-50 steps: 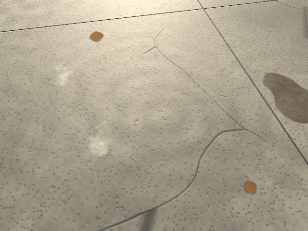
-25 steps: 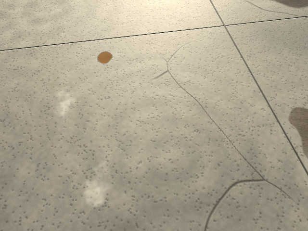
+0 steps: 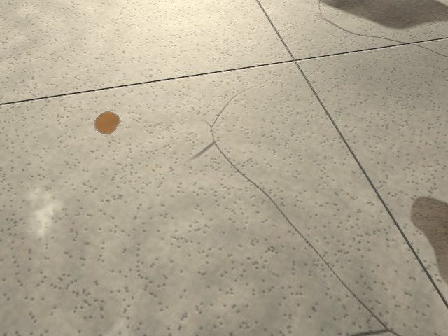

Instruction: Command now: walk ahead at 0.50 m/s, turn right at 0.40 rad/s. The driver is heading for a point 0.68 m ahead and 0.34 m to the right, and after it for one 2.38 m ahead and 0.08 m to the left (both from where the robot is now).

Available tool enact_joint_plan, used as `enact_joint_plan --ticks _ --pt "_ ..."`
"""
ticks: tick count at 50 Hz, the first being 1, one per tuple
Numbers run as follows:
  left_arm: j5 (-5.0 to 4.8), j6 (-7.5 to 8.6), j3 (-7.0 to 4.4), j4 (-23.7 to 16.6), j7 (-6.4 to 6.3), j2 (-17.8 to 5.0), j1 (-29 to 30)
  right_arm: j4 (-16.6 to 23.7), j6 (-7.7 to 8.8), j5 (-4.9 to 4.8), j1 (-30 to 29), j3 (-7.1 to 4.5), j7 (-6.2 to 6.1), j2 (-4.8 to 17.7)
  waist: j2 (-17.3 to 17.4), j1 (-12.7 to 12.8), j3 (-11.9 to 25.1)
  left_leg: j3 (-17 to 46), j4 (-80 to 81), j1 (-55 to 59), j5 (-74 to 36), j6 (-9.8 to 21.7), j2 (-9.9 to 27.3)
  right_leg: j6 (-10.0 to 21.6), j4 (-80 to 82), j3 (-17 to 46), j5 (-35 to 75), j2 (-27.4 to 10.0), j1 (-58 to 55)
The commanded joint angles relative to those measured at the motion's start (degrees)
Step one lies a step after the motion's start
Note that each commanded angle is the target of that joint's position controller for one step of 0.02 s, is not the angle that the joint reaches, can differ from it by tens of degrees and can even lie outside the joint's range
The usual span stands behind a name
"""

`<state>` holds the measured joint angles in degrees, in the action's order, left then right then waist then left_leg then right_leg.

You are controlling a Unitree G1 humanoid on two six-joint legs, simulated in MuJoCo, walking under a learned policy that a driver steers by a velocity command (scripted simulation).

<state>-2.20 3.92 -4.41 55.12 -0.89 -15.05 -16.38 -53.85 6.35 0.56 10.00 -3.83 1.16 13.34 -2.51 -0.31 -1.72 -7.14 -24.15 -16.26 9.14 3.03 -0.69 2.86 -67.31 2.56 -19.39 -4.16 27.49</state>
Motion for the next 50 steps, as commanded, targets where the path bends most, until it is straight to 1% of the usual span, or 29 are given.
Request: enact_joint_plan --ticks 1,4,8,12,14,17,18,19,20,21,22,23,24,25,26,28,30,35,38,40,42,43,44,45,46,47,48,49,50 --pt "-0.08 -1.29 -1.12 -2.9 -0.18 -1.7 -2.8 1.4 1.07 0.26 0.1 -1.14 -0.46 5.4 7.5 1.1 1.8 12.4 16.3 6.0 -4.8 7.5 16.3 0.2 0.8 3.5 5.0 -5.1 7.4" --pt "0.6 -1.89 -1.47 -5.0 0.0 -2.1 1.4 0.7 0.98 0.54 1.6 -1.71 -1.51 7.2 5.7 0.9 -0.2 7.2 17.6 7.2 -8.4 7.4 16.1 -0.7 6.8 4.4 12.7 -5.0 12.7" --pt "0.96 -1.32 -0.99 -7.3 1.38 -1.4 7.7 0.7 0.38 0.36 3.0 -1.9 -2.42 8.4 5.0 -0.7 -1.6 0.3 18.0 9.5 -11.5 5.9 14.7 -1.1 19.1 0.9 22.4 -3.9 12.6" --pt "1.08 -1.26 -0.03 -11.0 2.86 -0.4 15.8 -0.3 -0.82 -0.43 7.7 -2.36 -2.81 9.8 3.8 -3.8 -4.3 -3.1 16.3 16.8 -14.5 5.6 16.7 -0.1 26.8 -3.1 21.8 -2.9 15.0" --pt "0.93 -1.34 0.09 -12.9 3.66 -0.6 17.9 -0.5 -1.73 -0.9 8.9 -2.66 -2.77 10.5 4.3 -4.0 -4.7 -4.3 13.5 21.0 -19.1 5.2 17.9 0.8 28.8 -5.0 17.7 -2.0 15.5" --pt "0.73 -1.63 -1.1 -14.2 4.39 -3.3 14.8 0.6 -2.84 -1.65 6.8 -3.34 -3.03 12.9 7.5 -0.2 -0.6 -6.7 3.6 23.4 -44.6 3.5 18.3 3.7 29.6 -9.7 9.3 2.9 6.1" --pt "0.48 -1.71 -2.15 -13.5 4.38 -5.3 9.6 1.1 -3.3 -1.81 5.9 -3.52 -3.12 13.7 8.4 3.0 2.4 -7.3 -4.3 22.8 -51.9 2.8 17.9 5.2 30.0 -10.9 7.1 5.3 -0.8" --pt "0.35 -1.69 -3.91 -11.4 3.91 -8.4 0.7 1.6 -3.55 -2.14 4.4 -3.38 -3.12 13.8 7.5 8.1 7.0 -8.4 -16.1 18.4 -50.4 1.0 15.8 7.4 34.7 -10.9 11.1 7.8 -13.8" --pt "0.56 -2.21 -6.03 -9.4 2.54 -13.8 -7.9 2.7 -3.08 -1.11 4.8 -2.72 -3.12 12.1 1.2 11.1 12.2 -8.4 -34.1 4.1 -31.5 -1.9 13.1 10.6 37.0 1.2 10.6 1.5 -31.1" --pt "0.44 -1.67 -6.34 -9.7 2.32 -18.8 -5.5 5.8 -1.24 0.58 9.3 -0.14 -2.22 2.8 -11.9 3.0 15.7 -1.2 -52.8 -21.1 23.0 -5.1 0.4 20.8 43.0 34.1 3.7 -12.0 -47.3" --pt "1.38 -0.91 -4.9 -11.0 2.66 -14.7 -8.3 7.3 1.51 -2.03 3.4 -0.55 -1.3 6.9 -5.8 6.9 21.4 11.5 -58.3 -27.8 25.1 -3.8 -0.4 22.2 50.7 45.0 0.1 -15.3 -50.6" --pt "1.68 -0.17 -3.95 -10.6 2.74 -11.3 -6.3 8.8 2.74 -3.86 -1.4 -1.07 -0.86 8.7 -3.5 7.2 13.8 11.9 -56.8 -32.8 19.6 -2.2 2.4 19.2 51.3 36.4 5.0 -13.8 -46.4" --pt "1.2 0.26 -3.26 -11.4 2.69 -9.0 -2.3 8.2 3.25 -3.06 -1.6 -0.97 -1.1 8.6 0.8 4.6 9.4 12.0 -51.6 -30.4 14.4 -1.4 5.2 16.9 50.8 28.4 10.3 -11.0 -37.8" --pt "1.29 0.38 -2.67 -12.5 2.63 -7.1 2.1 7.4 3.04 -1.53 -1.2 -1.51 -1.52 9.1 2.4 2.1 6.7 11.8 -46.6 -25.8 11.7 -1.7 6.9 15.2 51.3 22.7 15.8 -8.7 -29.4" --pt "1.76 0.48 -2.07 -13.6 2.37 -5.7 4.4 7.1 2.17 -1.1 0.2 -2.03 -1.53 9.8 2.1 0.1 6.0 12.2 -43.8 -21.6 9.9 -2.1 8.2 14.5 52.5 19.6 19.6 -7.2 -24.2" --pt "1.62 0.67 -2.16 -13.9 1.77 -6.9 4.2 7.8 0.59 -0.45 0.5 -2.12 -1.57 8.7 2.0 -1.2 5.0 11.4 -38.7 -18.8 8.4 -3.9 8.2 14.8 54.1 17.3 23.9 -6.2 -18.9" --pt "1.42 0.78 -2.62 -13.7 0.91 -8.9 2.3 9.3 -0.17 0.26 -2.9 -1.69 -1.87 7.3 1.8 -0.7 3.4 10.3 -31.9 -19.4 3.4 -5.7 7.3 14.4 55.1 14.2 26.3 -4.8 -15.8" --pt "1.03 0.06 -2.79 -13.1 0.01 -9.4 -1.8 12.6 0.14 -0.32 -13.2 -0.52 -1.1 5.3 -1.8 3.4 1.3 9.1 -10.5 -14.9 -14.0 -6.2 2.7 10.1 54.0 10.8 18.6 -0.6 -12.7" --pt "0.71 -0.27 -2.76 -12.2 0.02 -9.1 -4.3 14.4 0.66 -1.04 -16.1 -0.66 -0.42 6.7 -2.9 4.6 1.2 10.3 -5.8 -13.6 -14.4 -5.4 1.5 9.3 51.0 14.6 15.5 -2.2 -15.9" --pt "0.7 -0.69 -2.7 -12.2 -0.29 -8.8 -4.9 14.9 1.28 -1.14 -15.9 -1.05 0.08 8.3 -3.5 4.1 1.5 11.2 -3.4 -12.9 -10.8 -4.5 1.1 8.8 47.5 18.1 14.9 -3.7 -19.6" --pt "0.94 -1.15 -2.76 -12.7 -0.59 -9.0 -4.0 14.3 2.02 -1.22 -12.4 -1.58 0.28 9.5 -5.4 1.9 2.4 10.6 -2.0 -8.4 -6.0 -2.9 0.6 7.9 43.7 20.7 17.7 -4.1 -21.3" --pt "1.04 -1.24 -2.34 -13.4 -0.57 -7.9 -2.9 13.0 2.36 -0.88 -7.1 -2.31 0.06 10.7 -5.5 -1.0 4.8 9.8 0.0 -0.8 -6.4 -1.4 0.5 6.5 39.0 19.9 21.4 -1.9 -20.3" --pt "1.51 -1.03 -1.28 -14.6 -0.3 -5.3 -1.7 11.9 2.66 0.22 1.0 -3.15 -0.28 13.2 -3.0 -4.9 11.6 14.8 -2.2 13.1 -6.2 1.9 6.8 4.4 26.8 16.6 20.1 1.3 -14.8" --pt "0.94 -0.61 -0.41 -16.0 -0.45 -2.1 -7.0 10.8 2.14 1.28 9.7 -4.36 -0.72 17.8 9.7 -4.8 20.6 35.2 -0.6 34.3 1.8 9.3 19.7 0.0 6.9 8.8 4.3 8.9 3.0" --pt "-0.08 -0.19 -0.06 -16.7 -0.37 -4.1 -10.7 9.6 1.5 -0.05 10.9 -4.08 -0.19 16.5 22.1 -3.3 22.8 54.1 5.3 39.0 13.8 13.4 26.2 -1.0 -4.3 7.7 -15.6 8.2 15.3" --pt "-0.38 -0.46 -1.21 -15.9 -0.28 -9.1 -7.7 11.0 1.01 -0.88 7.6 -2.66 -0.35 11.0 14.4 -4.1 14.7 48.0 6.6 32.7 20.5 11.1 24.2 -1.5 -9.4 8.6 -11.4 4.5 19.4" --pt "0.26 -0.85 -1.49 -16.6 -0.2 -10.1 -2.7 11.6 0.32 -0.71 4.8 -1.97 -0.63 8.8 9.0 -4.4 8.6 38.3 7.2 24.5 17.3 8.5 21.6 -1.7 -9.4 6.1 -6.7 2.3 19.0" --pt "0.9 -0.97 -1.59 -17.5 -0.12 -9.3 0.0 11.4 -0.11 -0.15 2.1 -1.58 -0.67 8.1 6.8 -3.1 4.6 32.1 8.9 16.8 11.4 7.6 19.1 -1.6 -6.7 5.2 -3.3 0.6 17.0" --pt "1.31 -1.13 -1.65 -17.8 -0.07 -8.1 1.3 11.0 -0.05 0.48 1.0 -1.0 -0.55 6.9 6.9 -1.9 1.9 27.7 9.9 11.0 2.5 7.5 16.8 -1.5 -3.8 5.4 -1.6 -0.4 14.2"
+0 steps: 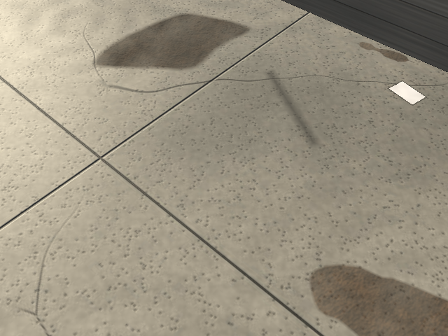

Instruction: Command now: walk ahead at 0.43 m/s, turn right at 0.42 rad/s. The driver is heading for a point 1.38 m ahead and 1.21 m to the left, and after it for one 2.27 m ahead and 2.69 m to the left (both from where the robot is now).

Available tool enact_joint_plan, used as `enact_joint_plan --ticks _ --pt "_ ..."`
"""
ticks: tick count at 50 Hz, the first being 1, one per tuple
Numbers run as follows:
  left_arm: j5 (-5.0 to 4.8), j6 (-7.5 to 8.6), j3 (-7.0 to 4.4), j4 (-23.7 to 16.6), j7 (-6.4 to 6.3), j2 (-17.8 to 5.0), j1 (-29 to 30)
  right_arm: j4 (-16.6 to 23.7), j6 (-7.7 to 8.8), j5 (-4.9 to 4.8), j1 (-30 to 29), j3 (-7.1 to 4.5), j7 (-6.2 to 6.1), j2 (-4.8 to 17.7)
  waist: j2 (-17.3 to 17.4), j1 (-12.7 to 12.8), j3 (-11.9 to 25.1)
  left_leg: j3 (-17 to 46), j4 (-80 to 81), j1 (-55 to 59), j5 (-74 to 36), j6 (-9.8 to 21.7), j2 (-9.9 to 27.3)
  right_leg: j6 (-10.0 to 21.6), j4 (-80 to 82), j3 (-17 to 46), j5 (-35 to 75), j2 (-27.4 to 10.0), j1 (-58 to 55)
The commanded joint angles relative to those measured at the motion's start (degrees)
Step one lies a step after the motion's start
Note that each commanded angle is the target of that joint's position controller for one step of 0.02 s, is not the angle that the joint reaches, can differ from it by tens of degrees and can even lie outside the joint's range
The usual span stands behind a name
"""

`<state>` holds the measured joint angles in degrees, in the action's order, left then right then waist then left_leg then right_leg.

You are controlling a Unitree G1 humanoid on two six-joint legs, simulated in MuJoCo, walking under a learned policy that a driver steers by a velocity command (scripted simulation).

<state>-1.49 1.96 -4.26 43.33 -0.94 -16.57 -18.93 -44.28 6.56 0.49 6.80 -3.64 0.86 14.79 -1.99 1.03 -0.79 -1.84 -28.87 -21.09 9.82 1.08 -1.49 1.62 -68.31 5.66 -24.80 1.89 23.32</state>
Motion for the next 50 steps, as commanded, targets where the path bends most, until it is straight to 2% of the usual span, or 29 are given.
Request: enact_joint_plan --ticks 1,2,4,6,10,11,13,14,15,16,17,18,19,20,22,24,26,30,32,33,34,35,36,37,38,39,41,46,50 --pt "0.45 0.62 -1.54 -6.0 0.01 -5.0 2.7 0.9 -0.06 0.87 3.7 -0.96 -0.01 5.3 7.0 -1.8 0.3 18.6 15.2 12.1 -7.6 9.8 16.1 -0.4 -0.7 2.0 3.7 -6.5 14.9" --pt "0.53 0.46 -1.18 -5.8 -0.08 -3.3 1.4 0.1 0.28 0.77 4.0 -0.94 0.31 5.4 7.4 -0.6 0.9 15.8 15.0 10.4 -18.6 10.8 15.6 -0.8 2.0 1.2 2.5 -6.0 12.5" --pt "1.47 0.5 -0.46 -6.4 -0.26 -1.5 2.0 -1.0 0.61 0.23 3.4 -1.19 0.51 7.0 7.2 0.8 2.1 11.0 14.4 9.6 -34.9 12.3 14.9 -2.0 10.4 -1.3 4.4 -6.0 10.4" --pt "2.06 0.93 0.43 -6.8 0.05 -0.2 4.5 -1.2 -0.19 -0.75 2.3 -1.59 0.19 8.8 7.4 0.3 4.3 7.0 13.8 8.7 -39.5 11.6 12.9 -2.6 20.4 -3.5 11.9 -5.5 5.5" --pt "1.51 1.21 0.28 -8.0 0.76 -2.0 10.9 -3.0 -2.34 -1.9 6.7 -2.09 -0.49 10.9 8.1 -2.3 5.8 7.7 10.9 11.6 -32.8 9.7 11.9 -3.1 32.5 -4.2 20.5 -2.0 0.5" --pt "1.52 1.27 0.07 -8.4 0.77 -2.7 11.9 -3.1 -2.75 -2.18 7.0 -2.16 -0.62 11.3 8.5 -2.3 5.5 9.0 9.6 12.2 -30.1 9.2 12.2 -2.7 35.0 -4.0 20.6 -1.5 -0.2" --pt "1.8 1.53 -0.71 -7.8 0.58 -4.1 9.9 -2.8 -3.34 -2.69 6.0 -2.03 -0.97 11.0 8.4 -0.2 5.7 11.1 5.5 10.9 -22.1 6.9 11.2 -1.1 43.2 -4.2 26.1 -1.0 -6.9" --pt "2.28 1.61 -1.43 -7.5 0.14 -6.1 8.4 -2.7 -3.28 -2.49 6.8 -1.57 -1.05 9.3 7.3 0.3 6.5 10.8 1.9 8.5 -17.4 4.6 8.8 0.6 46.1 -2.8 32.2 -3.3 -12.8" --pt "3.46 1.42 -2.41 -8.0 -0.76 -10.2 5.1 -1.2 -2.85 -1.14 6.8 -0.55 -1.04 6.1 1.3 0.9 11.3 8.1 -7.9 2.2 -5.3 1.5 4.8 4.3 42.9 4.7 51.0 -13.1 -23.0" --pt "3.7 0.22 -2.81 -8.6 -1.28 -12.1 4.0 -1.5 -2.68 -0.47 14.2 0.71 -0.94 2.5 -11.1 -0.7 17.0 3.8 -22.4 -10.3 26.9 -2.0 -0.2 13.4 39.9 15.4 65.9 -27.1 -34.5" --pt "3.19 -0.52 -2.25 -8.1 -0.9 -9.3 2.0 -1.5 -3.34 -1.72 13.7 -0.29 -1.1 6.7 -11.5 1.5 19.4 5.1 -32.1 -14.0 32.9 -3.4 0.7 16.6 42.5 19.0 57.8 -28.2 -32.1" --pt "2.61 -0.68 -1.72 -8.1 -0.72 -7.5 3.5 -0.9 -4.37 -2.14 11.2 -1.34 -1.43 9.5 -7.9 1.4 15.4 5.3 -37.6 -17.1 29.8 -3.9 2.3 15.1 44.3 15.6 48.3 -24.9 -29.2" --pt "2.25 -0.73 -1.27 -8.1 -0.78 -6.2 6.8 -0.9 -5.63 -2.01 10.1 -1.61 -2.0 9.2 -6.1 0.2 12.3 4.9 -39.1 -18.2 25.9 -4.6 3.6 13.2 46.0 12.2 40.7 -22.4 -25.0" --pt "2.1 -0.79 -0.93 -8.4 -0.75 -5.4 9.9 -1.1 -7.02 -1.68 10.2 -1.95 -2.46 9.3 -5.9 -0.9 9.7 5.1 -39.2 -16.8 22.9 -5.5 4.6 12.3 48.0 9.2 35.2 -21.1 -19.6" --pt "2.94 -0.84 -1.23 -8.0 -0.81 -6.0 13.7 -0.3 -8.89 -1.49 10.6 -1.85 -2.88 7.5 -6.8 -2.9 6.5 3.2 -37.5 -10.9 17.7 -6.3 4.6 11.6 51.5 3.4 29.9 -18.6 -9.9" --pt "3.09 -0.74 -1.44 -7.4 -1.05 -6.1 15.0 1.1 -9.42 -1.35 9.8 -1.65 -2.74 6.1 -7.1 -3.3 6.0 2.0 -32.5 -8.0 14.6 -6.1 4.8 11.6 52.3 -0.7 28.4 -17.9 -7.5" --pt "2.73 -0.75 -1.69 -6.9 -1.35 -6.4 15.7 2.6 -9.45 -1.14 7.6 -1.19 -2.04 5.3 -7.0 -2.7 6.7 1.4 -25.3 -4.8 11.7 -5.1 5.3 11.4 52.0 -3.2 28.4 -18.2 -7.5" --pt "1.54 -1.32 -2.43 -5.4 -1.43 -8.6 14.6 4.8 -9.52 -1.11 6.1 -1.64 -0.37 7.2 -7.3 -2.1 8.2 -0.7 -15.3 0.4 9.2 -2.5 4.6 10.2 49.4 -4.0 27.3 -20.8 -10.4" --pt "0.45 -1.81 -2.49 -4.6 -1.41 -8.5 14.9 4.1 -9.55 -0.88 8.9 -2.16 0.16 7.4 -5.8 -3.9 7.8 -3.0 -5.5 6.8 3.2 0.1 2.4 6.7 45.0 -6.5 21.2 -19.4 -8.6" --pt "0.38 -2.11 -2.21 -3.3 -1.32 -6.9 12.5 3.7 -9.53 -0.44 10.3 -2.77 -0.07 8.7 -2.3 -3.8 6.4 -0.9 -0.3 10.6 -0.6 2.0 2.0 2.9 39.6 -9.2 14.3 -17.0 -5.1" --pt "1.91 -2.41 -1.5 -3.2 -0.97 -3.7 10.2 4.8 -9.37 -0.2 10.6 -4.22 -1.07 14.6 12.9 -1.8 4.1 16.2 7.5 15.5 -14.3 6.7 13.2 -3.2 23.8 -15.9 1.5 -10.2 5.6" --pt "3.14 -2.23 -1.24 -6.3 -1.21 -3.7 13.7 7.3 -8.82 0.94 9.1 -4.59 -1.2 19.2 22.2 -2.4 2.4 31.7 9.6 15.6 -25.7 17.2 24.2 -6.2 10.3 -11.6 -14.4 -2.1 18.2" --pt "2.55 -2.08 -1.89 -7.1 -1.61 -6.0 17.8 7.4 -7.6 2.27 10.3 -4.22 -0.7 17.3 15.7 -5.6 5.7 31.4 11.3 13.7 -19.0 19.3 23.2 -5.2 3.1 -4.1 -13.4 -2.3 18.6" --pt "1.64 -2.25 -2.36 -6.7 -1.92 -6.8 17.5 7.5 -6.59 1.75 8.0 -3.81 -0.65 16.0 12.6 -3.8 4.6 27.1 11.0 13.1 -14.4 16.1 19.8 -4.0 1.5 -2.3 -7.9 -3.2 18.9" --pt "1.86 -2.54 -2.69 -5.1 -2.46 -6.9 15.5 8.0 -6.38 0.38 4.6 -3.47 -1.05 14.3 9.5 -1.9 4.4 23.7 10.3 12.8 -11.0 12.7 17.0 -3.8 2.2 -1.6 -2.9 -4.1 19.0" --pt "2.24 -2.83 -2.95 -4.4 -2.83 -7.4 14.6 8.6 -6.53 -0.66 2.5 -2.77 -1.47 12.4 10.1 -1.2 4.3 21.9 9.9 11.7 -12.0 11.3 15.9 -4.2 2.7 -1.4 -0.1 -4.2 17.8" --pt "2.17 -2.54 -2.98 -4.0 -2.58 -6.7 12.9 9.2 -6.91 -0.57 2.2 -2.19 -2.24 11.2 9.8 -0.3 6.1 19.7 9.4 10.8 -15.2 10.9 13.5 -4.9 1.8 -1.8 3.8 -2.8 14.1" --pt "1.63 -1.66 -1.89 -4.8 -1.92 -4.3 15.0 9.9 -7.52 -1.0 4.6 -2.83 -3.26 12.3 9.5 -1.9 6.9 21.6 8.1 15.1 -12.8 11.1 12.2 -6.4 15.7 -0.7 6.7 -1.5 12.7" --pt "1.18 -1.06 -1.77 -5.0 -0.95 -4.8 15.3 11.0 -8.21 -0.82 4.0 -3.38 -2.9 13.3 11.0 -2.5 5.9 25.8 7.9 11.5 -9.1 12.0 11.8 -6.4 24.1 -0.4 4.8 -0.2 6.2"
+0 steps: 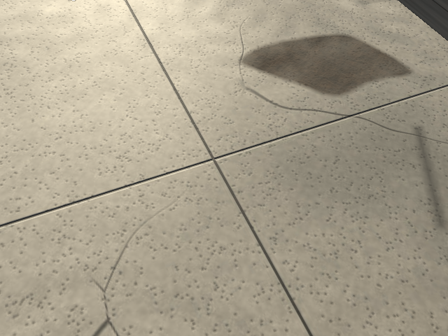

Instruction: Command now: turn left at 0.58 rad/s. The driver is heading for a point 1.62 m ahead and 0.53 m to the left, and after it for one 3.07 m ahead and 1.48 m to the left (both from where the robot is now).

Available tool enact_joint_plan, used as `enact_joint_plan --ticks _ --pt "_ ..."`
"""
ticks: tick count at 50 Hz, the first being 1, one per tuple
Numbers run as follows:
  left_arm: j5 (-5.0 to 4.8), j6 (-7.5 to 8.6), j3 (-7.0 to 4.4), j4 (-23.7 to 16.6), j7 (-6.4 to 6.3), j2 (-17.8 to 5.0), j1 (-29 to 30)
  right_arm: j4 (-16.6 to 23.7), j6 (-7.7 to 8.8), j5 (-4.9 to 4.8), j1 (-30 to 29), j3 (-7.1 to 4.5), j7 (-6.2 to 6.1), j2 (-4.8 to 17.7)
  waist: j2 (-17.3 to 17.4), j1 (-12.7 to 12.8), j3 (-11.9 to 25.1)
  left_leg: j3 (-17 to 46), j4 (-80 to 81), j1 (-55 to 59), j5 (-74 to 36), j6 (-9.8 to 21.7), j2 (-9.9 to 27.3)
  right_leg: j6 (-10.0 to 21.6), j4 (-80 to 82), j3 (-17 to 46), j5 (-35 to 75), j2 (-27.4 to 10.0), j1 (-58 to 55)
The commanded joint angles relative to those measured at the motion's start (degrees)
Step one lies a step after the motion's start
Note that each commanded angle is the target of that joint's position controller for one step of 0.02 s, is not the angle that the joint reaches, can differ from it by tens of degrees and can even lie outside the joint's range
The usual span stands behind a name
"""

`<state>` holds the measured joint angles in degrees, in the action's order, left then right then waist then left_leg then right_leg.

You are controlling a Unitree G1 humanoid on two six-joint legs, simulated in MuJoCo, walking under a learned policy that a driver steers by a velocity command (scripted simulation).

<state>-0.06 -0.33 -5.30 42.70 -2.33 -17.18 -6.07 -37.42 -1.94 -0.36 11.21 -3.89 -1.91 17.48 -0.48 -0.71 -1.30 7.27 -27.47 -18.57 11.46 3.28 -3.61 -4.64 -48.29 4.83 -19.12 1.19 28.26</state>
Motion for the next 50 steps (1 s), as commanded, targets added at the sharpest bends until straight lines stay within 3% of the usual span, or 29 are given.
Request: enact_joint_plan --ticks 1,5,7,8,9,10,11,12,13,15,18,22,25,27,28,29,30,31,32,33,34,36,39,43,47,50 --pt "-0.38 1.45 -0.8 -4.3 0.68 -4.5 2.2 4.5 0.15 -0.01 -0.8 -3.2 0.07 10.6 9.6 -0.8 6.4 17.9 6.2 8.6 -11.5 9.9 13.7 0.1 5.8 0.5 -1.4 0.8 -0.2" --pt "-0.71 2.48 -1.04 -4.1 1.74 -5.0 -0.1 5.5 -0.42 -0.76 -2.6 -3.3 0.46 10.4 10.1 0.3 7.2 22.3 3.5 9.7 -16.7 8.9 12.3 1.5 16.3 0.4 -0.1 1.7 -6.4" --pt "-0.4 2.83 -1.62 -3.0 2.05 -6.1 -3.7 6.3 -0.79 -1.5 -4.0 -3.03 0.1 9.3 8.7 2.4 7.7 20.9 0.3 5.7 -11.6 5.3 8.9 3.4 28.2 0.2 11.2 -0.6 -16.2" --pt "0.51 2.56 -2.42 -3.2 1.74 -9.5 -5.1 6.7 -0.75 -0.96 -2.2 -2.33 0.09 6.8 1.4 1.5 9.4 16.1 -7.5 -1.2 1.7 2.1 4.9 7.1 29.3 7.8 15.6 -10.3 -23.6" --pt "1.76 1.77 -3.12 -3.2 1.53 -13.9 -3.4 7.8 -0.25 -1.1 0.5 -2.17 0.37 5.6 -15.0 -2.0 6.5 3.6 -17.9 -13.7 22.3 -1.6 -5.1 16.1 30.4 20.8 28.5 -21.1 -25.5" --pt "2.42 1.99 -2.47 -4.6 1.49 -10.6 -2.4 7.0 0.39 -0.06 0.5 -3.74 0.46 10.8 -12.9 -0.3 6.2 2.1 -32.3 -16.2 26.0 -4.6 -1.6 21.7 30.7 24.1 31.0 -26.1 -22.5" --pt "1.95 2.04 -1.5 -5.6 1.13 -7.6 0.2 5.8 0.29 -0.48 1.3 -4.74 0.69 12.8 -8.6 -1.1 5.4 2.2 -38.2 -15.9 22.1 -5.6 0.0 20.3 29.9 18.4 29.6 -23.0 -20.9" --pt "1.26 1.86 -1.07 -6.0 0.88 -6.2 2.6 4.5 -0.31 -0.64 2.1 -4.83 0.62 11.9 -6.7 -2.0 4.2 1.3 -40.6 -16.0 18.7 -6.7 0.6 17.3 29.1 12.6 26.8 -18.8 -20.1" --pt "0.47 1.75 -0.78 -6.2 0.64 -5.5 3.1 4.2 -0.88 -0.51 2.3 -4.57 0.52 10.5 -6.6 -1.4 3.4 0.9 -42.8 -17.6 15.5 -7.6 0.8 16.1 28.8 9.5 25.8 -16.8 -20.7" --pt "0.48 1.18 -0.6 -5.8 0.13 -5.9 1.7 5.1 -1.31 -1.03 0.9 -3.62 0.94 7.6 -7.3 -0.2 2.6 -2.0 -41.8 -18.0 12.4 -8.8 1.6 16.2 29.3 4.3 28.0 -14.8 -20.8" --pt "0.95 0.3 -1.15 -5.3 -0.35 -7.5 -1.6 7.5 -1.1 -1.2 -3.4 -2.69 1.3 5.8 -9.2 2.7 3.8 -4.5 -33.0 -18.5 11.5 -9.7 3.8 17.5 29.3 2.4 28.9 -16.1 -26.2" --pt "0.34 -0.21 -2.14 -5.5 0.5 -10.5 -0.6 8.7 -1.07 -0.74 -3.7 -2.0 2.23 5.1 -10.4 3.1 5.3 -8.3 -21.2 -8.9 11.8 -8.5 5.4 17.3 28.8 -1.2 30.0 -17.8 -23.7" --pt "-1.04 0.22 -2.49 -4.8 1.41 -11.5 -2.2 8.8 -1.37 -1.2 -2.6 -2.21 2.85 5.7 -10.2 3.1 4.9 -10.8 -13.2 -3.7 10.3 -5.6 4.8 16.0 30.6 -1.3 10.2 -18.7 -20.9" --pt "-2.06 0.67 -2.19 -4.4 1.85 -10.8 -0.8 6.9 -1.05 -1.3 2.3 -2.57 3.27 5.5 -8.9 -0.2 4.1 -13.0 -3.2 5.4 5.6 -2.4 3.3 13.5 28.1 -3.3 -0.6 -17.8 -15.4" --pt "-1.78 0.97 -1.46 -3.9 2.07 -8.2 -1.7 4.6 -0.73 -1.52 7.5 -3.31 2.97 6.5 -5.9 -1.9 5.1 -13.0 -0.6 13.9 6.2 -0.7 1.7 11.4 22.5 -6.2 -5.2 -15.5 -10.2" --pt "-0.46 1.29 -0.15 -4.3 2.57 -3.8 -0.9 2.8 -0.19 -1.75 14.4 -4.56 2.42 9.7 5.0 -4.2 5.9 -0.9 4.3 23.5 8.9 2.7 8.8 7.2 5.2 -12.4 -9.7 -11.1 0.1" --pt "1.03 2.29 0.72 -9.4 2.54 -1.6 4.0 4.6 1.28 -0.88 16.1 -5.63 2.46 17.9 19.3 -4.3 4.1 31.4 11.4 28.0 18.2 14.0 23.5 3.5 -12.5 -11.0 -19.6 -1.1 22.2" --pt "-0.92 3.81 -0.28 -10.5 2.65 -5.7 7.9 5.0 3.33 0.2 15.7 -4.58 3.05 14.2 13.2 -6.5 3.5 36.7 16.7 23.8 24.4 18.1 26.1 4.5 -18.8 -1.1 -17.7 -2.5 25.2" --pt "-2.23 4.61 -0.98 -10.3 3.23 -8.1 7.1 4.8 4.43 0.25 12.7 -3.26 2.96 10.9 12.3 -4.0 -0.4 31.8 17.5 21.2 26.9 16.0 24.3 5.8 -18.5 -0.1 -11.6 -4.6 25.6" --pt "-1.56 5.1 -1.39 -8.6 3.42 -8.9 5.0 5.1 4.86 -0.21 10.3 -2.5 2.74 8.8 9.6 -2.4 -2.2 25.9 16.8 19.0 24.4 13.3 21.3 6.1 -16.5 -0.5 -5.6 -6.0 23.7" --pt "-0.24 5.52 -1.5 -7.6 3.31 -8.9 4.4 5.3 4.69 -0.39 8.2 -2.06 2.3 8.1 8.5 -1.5 -2.6 21.6 16.8 17.5 18.8 11.4 18.8 5.6 -13.0 -0.9 -0.7 -6.4 21.6" --pt "0.55 6.08 -1.29 -6.7 3.65 -7.6 4.1 5.3 4.69 0.19 7.9 -1.66 1.43 8.0 8.1 -0.7 -1.7 15.8 17.5 15.6 7.8 10.0 15.4 4.1 -8.6 -2.1 7.5 -5.2 16.8" --pt "0.41 6.23 -0.32 -6.2 3.77 -5.2 6.0 4.0 4.93 -0.09 10.0 -1.86 0.51 8.6 6.4 -1.3 -1.1 10.7 16.8 14.9 -0.8 9.0 13.3 2.2 1.6 -2.8 15.2 -3.2 13.4" --pt "-0.33 6.44 0.84 -6.9 4.65 -3.5 10.8 1.4 4.96 -0.64 13.0 -2.0 0.26 8.9 7.9 -3.8 -2.3 7.9 16.4 12.7 -3.4 8.0 12.7 1.3 13.0 -3.5 21.2 -1.8 7.9" --pt "-0.74 7.12 1.08 -8.1 5.6 -4.3 13.5 -1.2 4.69 -1.09 15.3 -2.01 0.53 9.0 7.8 -4.9 -4.2 9.9 14.5 15.5 -6.4 7.9 15.1 3.3 17.9 -3.7 20.0 -1.7 6.4" --pt "-0.73 7.55 0.37 -7.7 5.61 -6.2 10.2 -2.1 4.15 -1.02 14.6 -2.28 0.44 9.6 9.8 -2.7 -3.0 10.5 10.8 18.8 -18.6 6.7 16.6 6.0 19.8 -5.3 14.9 -0.7 1.4"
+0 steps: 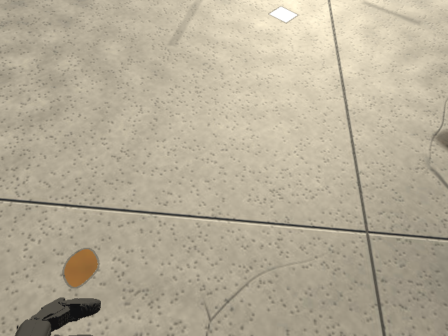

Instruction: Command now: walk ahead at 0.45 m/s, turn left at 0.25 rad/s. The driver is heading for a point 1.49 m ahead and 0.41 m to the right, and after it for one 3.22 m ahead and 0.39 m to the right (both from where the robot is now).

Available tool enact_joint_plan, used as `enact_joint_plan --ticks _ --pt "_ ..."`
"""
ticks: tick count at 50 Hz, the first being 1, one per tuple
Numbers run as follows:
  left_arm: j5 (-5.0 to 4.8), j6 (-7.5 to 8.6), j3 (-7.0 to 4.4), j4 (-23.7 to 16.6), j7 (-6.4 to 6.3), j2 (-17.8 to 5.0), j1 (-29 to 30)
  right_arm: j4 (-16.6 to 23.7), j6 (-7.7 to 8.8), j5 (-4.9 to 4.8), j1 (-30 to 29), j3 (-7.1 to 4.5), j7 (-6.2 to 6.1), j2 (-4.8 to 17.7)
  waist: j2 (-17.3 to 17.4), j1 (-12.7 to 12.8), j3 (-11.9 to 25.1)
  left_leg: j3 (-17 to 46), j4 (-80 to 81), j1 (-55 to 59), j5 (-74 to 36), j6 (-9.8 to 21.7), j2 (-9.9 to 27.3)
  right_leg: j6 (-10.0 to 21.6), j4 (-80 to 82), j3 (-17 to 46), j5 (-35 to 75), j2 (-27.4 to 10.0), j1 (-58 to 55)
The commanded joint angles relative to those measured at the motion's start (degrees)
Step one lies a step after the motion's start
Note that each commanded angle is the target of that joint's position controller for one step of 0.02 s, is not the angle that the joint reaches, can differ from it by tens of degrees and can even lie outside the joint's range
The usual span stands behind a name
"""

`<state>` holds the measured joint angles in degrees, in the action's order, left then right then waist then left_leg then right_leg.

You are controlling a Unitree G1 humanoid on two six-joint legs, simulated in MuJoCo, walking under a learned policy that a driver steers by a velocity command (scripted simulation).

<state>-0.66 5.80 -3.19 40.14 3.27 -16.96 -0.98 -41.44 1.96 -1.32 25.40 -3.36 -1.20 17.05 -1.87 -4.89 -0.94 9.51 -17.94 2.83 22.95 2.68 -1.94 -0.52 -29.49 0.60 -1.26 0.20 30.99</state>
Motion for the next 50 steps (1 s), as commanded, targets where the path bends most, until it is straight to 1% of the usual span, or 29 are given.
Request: enact_joint_plan --ticks 1,2,3,4,5,6,7,8,9,12,15,18,20,23,25,26,27,28,29,30,31,32,33,34,35,39,44,47,50 --pt "0.04 1.46 -2.42 -4.2 -0.39 -7.5 1.0 2.0 0.08 0.07 -0.4 -2.7 -0.3 9.9 11.5 3.9 -0.5 6.7 -3.7 -2.3 -41.1 6.3 13.5 3.3 2.4 -2.8 -3.3 1.9 -7.6" --pt "0.28 1.41 -3.41 -2.4 -0.88 -9.5 -6.4 2.2 -0.02 0.37 -0.8 -2.21 -0.3 8.7 10.5 7.6 5.3 3.9 -13.2 -4.6 -48.7 4.7 10.5 5.5 2.5 -2.8 -1.6 1.4 -19.1" --pt "1.18 1.34 -3.97 -1.3 -1.3 -12.3 -17.4 3.6 -0.05 1.35 -1.5 -1.11 -0.37 6.4 5.7 12.2 14.8 2.5 -29.6 -15.3 -37.9 2.7 7.3 10.0 0.0 8.0 -2.9 -8.1 -37.3" --pt "1.51 0.93 -4.98 1.3 -0.97 -16.3 -23.1 4.2 0.84 0.22 6.4 0.47 -0.28 0.4 -14.3 8.5 23.1 -0.9 -51.3 -36.5 2.8 -1.9 -3.3 19.3 6.5 37.5 -17.3 -21.9 -55.6" --pt "-0.2 1.06 -3.46 1.5 -0.69 -10.4 -22.3 3.5 1.63 -0.87 3.7 -0.32 -0.16 5.8 -11.0 10.2 19.2 3.3 -57.7 -43.5 8.8 -2.1 -1.7 18.8 13.3 44.5 -26.9 -22.1 -53.2" --pt "-0.27 0.73 -2.64 1.3 -1.19 -7.8 -18.7 4.5 2.02 -1.64 -3.1 -1.18 0.16 8.6 -6.8 10.6 9.9 1.6 -58.6 -46.7 4.4 -1.6 1.3 16.5 13.7 34.6 -25.6 -20.3 -45.6" --pt "0.4 0.32 -2.22 0.9 -1.56 -7.0 -15.8 5.3 2.41 -0.86 -7.1 -0.83 0.24 8.2 -2.0 9.4 5.7 -0.9 -56.6 -45.3 0.2 -1.3 4.1 15.1 14.3 27.7 -19.4 -18.0 -38.1" --pt "0.88 0.03 -1.78 0.9 -1.67 -5.8 -13.9 5.9 2.75 0.26 -9.5 -0.94 0.46 7.6 -0.3 8.0 2.4 -2.3 -52.9 -44.1 -2.6 -1.3 5.9 14.6 15.6 23.2 -13.5 -15.7 -32.0" --pt "1.48 0.17 -1.35 0.7 -1.85 -5.1 -12.9 5.7 2.67 0.5 -9.1 -1.02 0.74 6.9 -1.3 6.3 1.9 -2.5 -50.8 -41.3 -4.6 -1.3 7.5 14.2 17.0 20.1 -9.7 -14.1 -28.4" --pt "0.44 0.75 -1.34 1.7 -2.08 -5.5 -13.0 5.3 1.92 0.57 -8.0 -0.15 1.1 3.6 -2.7 4.5 0.7 -4.4 -44.8 -39.6 -5.4 -2.5 8.7 15.5 20.5 14.6 -3.4 -13.1 -23.5" --pt "0.01 0.64 -1.75 2.6 -2.46 -7.5 -13.8 7.1 2.15 1.33 -13.6 0.71 1.25 2.3 -1.5 5.5 -1.4 -6.2 -34.3 -40.9 -13.2 -3.9 9.2 15.1 22.5 9.2 1.6 -11.9 -21.8" --pt "-0.49 0.09 -1.79 3.5 -2.61 -8.6 -15.8 8.3 3.0 0.97 -20.0 1.31 2.02 1.2 -1.1 7.9 -2.4 -8.5 -21.7 -36.7 -24.0 -3.8 7.3 12.7 22.2 4.1 3.6 -9.3 -21.0" --pt "-0.81 -0.33 -1.88 4.7 -2.59 -9.4 -18.9 9.2 3.34 0.47 -23.5 1.25 2.6 1.4 -1.1 9.5 -2.6 -9.1 -17.2 -35.1 -27.3 -3.6 6.1 12.2 21.7 4.2 3.3 -10.5 -23.1" --pt "-1.08 -1.46 -2.09 6.1 -2.78 -10.2 -21.1 10.6 3.57 0.21 -26.4 0.66 3.4 2.9 -1.5 9.4 -3.1 -8.5 -12.9 -36.0 -24.5 -1.6 5.3 10.9 18.9 5.2 6.0 -13.5 -29.9" --pt "-0.97 -2.24 -2.35 6.5 -3.09 -11.2 -21.0 10.4 3.59 0.36 -24.3 -0.1 3.64 4.4 -2.3 7.2 -1.4 -9.4 -11.4 -32.0 -20.2 0.1 3.8 9.7 14.4 4.9 15.2 -14.2 -33.4" --pt "-0.93 -2.61 -2.37 6.4 -3.25 -11.5 -20.1 9.2 3.53 0.54 -19.3 -0.96 3.47 5.8 -2.5 3.9 1.8 -11.0 -10.0 -24.9 -19.6 1.5 2.2 8.6 8.0 3.2 24.0 -13.0 -33.4" --pt "-0.53 -2.84 -1.78 6.1 -3.44 -10.2 -20.0 6.8 3.31 0.67 -10.9 -2.32 2.99 8.3 -1.8 -0.2 7.3 -11.5 -9.9 -12.5 -20.4 3.2 1.9 7.0 -2.6 1.0 27.0 -10.3 -29.6" --pt "1.23 -2.71 -0.27 4.4 -3.65 -6.8 -20.5 5.1 2.84 1.25 -0.4 -3.52 2.22 12.7 5.0 -3.7 16.5 0.9 -12.6 5.0 -22.3 7.0 13.1 4.9 -21.2 -1.2 10.2 -7.0 -17.8" --pt "0.49 -1.61 1.56 3.6 -3.14 -0.4 -28.3 4.3 2.78 1.45 0.4 -3.92 2.73 16.0 20.2 1.3 23.5 29.0 -5.3 20.3 -7.6 15.8 24.5 1.9 -39.3 1.2 -29.9 3.2 3.0" --pt "-0.76 -0.7 0.25 4.2 -2.73 -6.9 -23.6 4.8 2.81 0.87 0.1 -2.47 2.83 9.8 13.4 -1.4 20.6 31.4 -0.9 18.5 -0.8 13.7 23.0 2.5 -44.4 7.0 -31.5 0.4 9.3" --pt "-2.13 -0.25 -0.47 2.5 -2.44 -9.0 -18.1 4.9 2.88 0.95 -3.7 -1.78 2.64 8.0 10.3 -1.2 12.2 22.1 0.0 11.4 -3.7 11.7 21.8 3.0 -44.8 6.0 -26.6 -2.0 12.4" --pt "-1.84 -0.15 -0.24 2.0 -2.61 -8.3 -15.4 5.1 2.97 1.25 -7.2 -1.48 2.59 7.3 5.5 0.5 7.8 15.8 1.1 3.7 -10.9 10.8 19.9 2.7 -42.5 4.6 -21.7 -4.6 10.7" --pt "-1.01 -0.42 -0.46 1.9 -2.66 -7.8 -14.4 5.0 3.17 1.65 -9.7 -1.17 2.7 5.9 4.7 2.1 4.6 10.9 2.9 -2.3 -16.1 10.5 18.1 2.2 -39.6 4.6 -18.7 -6.1 9.0" --pt "-1.02 -1.1 -0.58 2.2 -2.56 -7.2 -15.8 4.8 3.63 2.17 -11.0 -0.94 2.69 5.0 6.2 3.9 4.1 7.6 4.7 -6.3 -18.6 10.1 16.9 1.8 -38.2 5.2 -16.4 -7.5 5.5" --pt "-1.19 -1.89 -0.47 2.8 -2.62 -6.1 -17.1 4.4 4.13 2.08 -11.7 -0.98 2.71 4.5 6.8 4.8 3.7 5.0 6.5 -8.6 -19.5 10.2 16.3 1.3 -37.2 5.3 -15.3 -7.8 3.5" --pt "-0.8 -3.58 -0.27 1.8 -3.06 -4.1 -14.1 1.8 5.31 2.24 -11.6 -1.67 2.12 5.8 5.2 5.2 -0.5 -3.9 10.9 -11.7 -24.3 10.2 16.1 -0.7 -30.9 6.7 -8.4 -7.6 7.2" --pt "-0.42 -2.75 0.3 -0.4 -1.64 -2.5 -6.4 0.1 4.82 1.96 -10.7 -2.0 1.23 7.4 4.3 2.4 -2.6 -13.9 11.8 -9.5 -26.9 7.4 13.9 -0.3 -14.2 2.7 6.4 -6.2 6.0" --pt "-0.41 -2.65 0.67 -3.1 -0.68 -1.8 -1.0 -1.9 3.87 1.33 -7.4 -2.47 0.95 8.6 3.4 0.2 -4.2 -15.8 10.6 -3.9 -28.0 6.9 15.9 1.0 -8.6 0.6 6.1 -5.7 7.7" --pt "-0.43 -2.75 0.36 -5.6 0.33 -2.6 1.3 -3.0 2.33 0.47 -6.4 -3.0 0.65 9.7 4.2 0.5 -4.4 -17.2 6.0 2.9 -36.2 5.7 18.0 3.2 -6.0 -1.7 -1.0 -4.4 9.2"
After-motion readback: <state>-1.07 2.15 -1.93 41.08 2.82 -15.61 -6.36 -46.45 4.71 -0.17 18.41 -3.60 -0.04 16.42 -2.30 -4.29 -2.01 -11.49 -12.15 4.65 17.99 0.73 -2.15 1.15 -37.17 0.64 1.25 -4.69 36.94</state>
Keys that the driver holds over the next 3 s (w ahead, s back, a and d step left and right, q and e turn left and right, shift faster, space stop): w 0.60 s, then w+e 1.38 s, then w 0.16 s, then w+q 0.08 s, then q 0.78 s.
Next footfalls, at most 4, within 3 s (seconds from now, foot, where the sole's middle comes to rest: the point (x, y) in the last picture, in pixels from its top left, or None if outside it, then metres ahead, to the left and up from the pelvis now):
0.06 right None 0.19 -0.12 -0.77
0.54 left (159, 330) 0.49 0.13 -0.77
1.08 right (237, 238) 0.78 -0.12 -0.77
1.58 left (205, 161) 1.11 -0.03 -0.77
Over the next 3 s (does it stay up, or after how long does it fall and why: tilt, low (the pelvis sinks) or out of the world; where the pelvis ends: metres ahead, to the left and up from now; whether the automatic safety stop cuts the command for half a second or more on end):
stays up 1.33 -0.47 0.00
